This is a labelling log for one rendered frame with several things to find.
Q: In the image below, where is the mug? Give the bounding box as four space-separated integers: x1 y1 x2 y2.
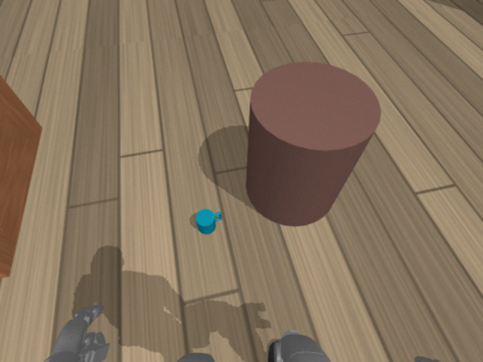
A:
195 209 222 235

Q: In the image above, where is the left robot hand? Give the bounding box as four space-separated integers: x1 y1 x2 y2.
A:
51 304 109 362

